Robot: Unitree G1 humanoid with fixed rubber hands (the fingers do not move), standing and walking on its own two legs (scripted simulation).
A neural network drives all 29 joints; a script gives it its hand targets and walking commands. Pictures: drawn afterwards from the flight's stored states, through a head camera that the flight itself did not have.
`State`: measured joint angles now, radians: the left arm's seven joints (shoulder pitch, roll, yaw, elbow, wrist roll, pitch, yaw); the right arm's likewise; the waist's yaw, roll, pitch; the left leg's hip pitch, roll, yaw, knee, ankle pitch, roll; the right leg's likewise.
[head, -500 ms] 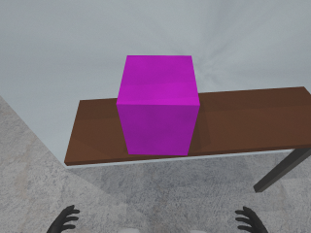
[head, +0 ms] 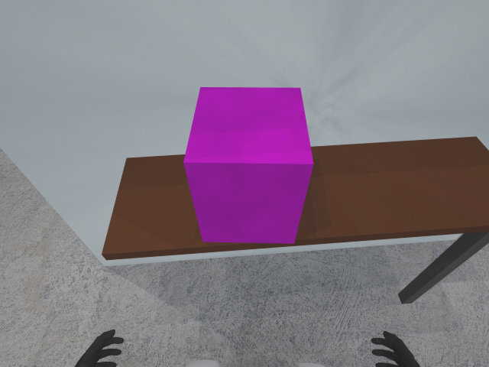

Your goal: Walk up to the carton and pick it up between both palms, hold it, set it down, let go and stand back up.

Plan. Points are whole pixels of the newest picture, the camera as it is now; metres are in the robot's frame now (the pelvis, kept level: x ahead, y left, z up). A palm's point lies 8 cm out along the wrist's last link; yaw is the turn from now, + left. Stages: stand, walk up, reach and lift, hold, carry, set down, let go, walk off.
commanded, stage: stand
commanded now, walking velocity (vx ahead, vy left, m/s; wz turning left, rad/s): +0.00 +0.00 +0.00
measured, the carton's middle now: (249, 168) +0.47 +0.02 +0.02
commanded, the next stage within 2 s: walk up in 0.18 s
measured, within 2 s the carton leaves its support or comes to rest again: neither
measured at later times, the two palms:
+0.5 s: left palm out of the picture +0.10 +0.28 -0.09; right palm out of the picture +0.11 -0.26 -0.10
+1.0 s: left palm out of the picture +0.11 +0.28 -0.09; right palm out of the picture +0.11 -0.29 -0.10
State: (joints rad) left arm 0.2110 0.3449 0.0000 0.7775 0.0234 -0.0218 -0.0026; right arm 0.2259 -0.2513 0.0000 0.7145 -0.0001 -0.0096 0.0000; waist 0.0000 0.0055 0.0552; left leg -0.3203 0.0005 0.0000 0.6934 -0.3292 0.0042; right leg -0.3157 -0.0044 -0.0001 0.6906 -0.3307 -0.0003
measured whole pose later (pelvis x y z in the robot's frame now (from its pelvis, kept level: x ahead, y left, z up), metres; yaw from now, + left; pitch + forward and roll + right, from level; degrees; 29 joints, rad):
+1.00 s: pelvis +0.01 -0.02 +0.00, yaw +0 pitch -2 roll +1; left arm 0.21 0.37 0.00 0.81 0.04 0.00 -0.02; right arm 0.24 -0.32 0.00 0.77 0.00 -0.03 -0.02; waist 0.00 0.01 0.06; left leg -0.31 0.01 0.00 0.67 -0.33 -0.01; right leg -0.32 0.01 0.00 0.69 -0.35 -0.03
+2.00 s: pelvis +0.00 +0.00 +0.02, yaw +0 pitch -7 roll +0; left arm 0.27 0.27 0.03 0.43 -0.03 0.12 0.03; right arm 0.27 -0.22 -0.01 0.70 0.00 -0.29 0.03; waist 0.01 -0.05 0.07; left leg -0.10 0.00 0.00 0.43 -0.21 -0.01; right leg -0.10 -0.01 0.00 0.45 -0.22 -0.01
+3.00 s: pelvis +0.01 -0.01 +0.02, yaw +1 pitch -6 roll +0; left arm 0.20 0.27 -0.02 0.16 -0.27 -0.06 0.02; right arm 0.29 -0.14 0.04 0.18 0.10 -0.12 -0.06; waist 0.02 -0.01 0.05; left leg -0.06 -0.02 0.00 0.41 -0.25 0.02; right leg -0.09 0.01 -0.02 0.39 -0.21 -0.01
